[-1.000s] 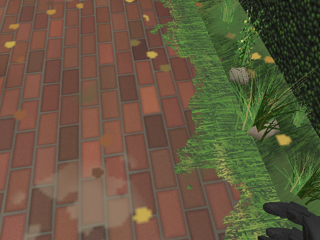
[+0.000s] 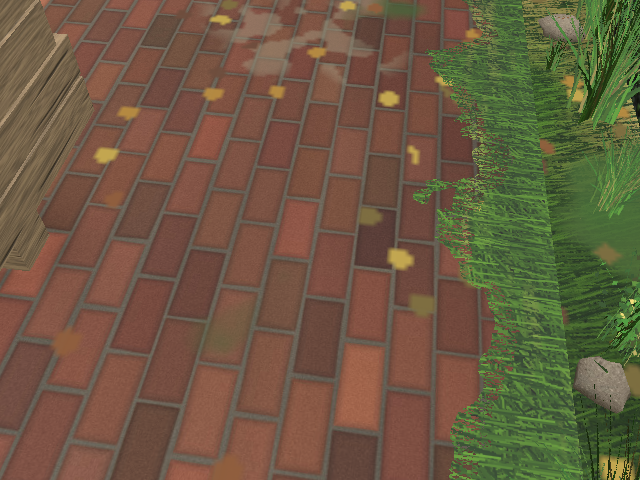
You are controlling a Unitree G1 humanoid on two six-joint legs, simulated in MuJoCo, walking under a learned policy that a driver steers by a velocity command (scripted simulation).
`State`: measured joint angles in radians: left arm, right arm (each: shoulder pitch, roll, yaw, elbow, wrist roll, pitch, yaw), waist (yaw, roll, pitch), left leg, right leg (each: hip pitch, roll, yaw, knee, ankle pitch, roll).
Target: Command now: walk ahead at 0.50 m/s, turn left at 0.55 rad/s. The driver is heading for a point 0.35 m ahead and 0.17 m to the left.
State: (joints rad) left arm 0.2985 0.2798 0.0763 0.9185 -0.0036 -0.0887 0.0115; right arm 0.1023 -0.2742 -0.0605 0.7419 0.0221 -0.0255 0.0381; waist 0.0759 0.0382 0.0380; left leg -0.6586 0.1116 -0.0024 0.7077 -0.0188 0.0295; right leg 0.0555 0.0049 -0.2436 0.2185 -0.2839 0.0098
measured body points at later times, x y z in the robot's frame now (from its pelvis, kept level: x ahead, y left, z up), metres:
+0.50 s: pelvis +0.26 +0.06 +0.00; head +0.29 +0.08 +0.45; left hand +0.40 +0.34 -0.10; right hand +0.40 -0.20 -0.10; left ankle +0.19 +0.12 -0.74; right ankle +0.46 -0.05 -0.70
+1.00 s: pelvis +0.37 +0.08 -0.01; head +0.37 +0.09 +0.44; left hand +0.43 +0.35 -0.14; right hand +0.50 -0.16 -0.13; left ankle +0.31 +0.20 -0.74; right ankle +0.46 -0.02 -0.74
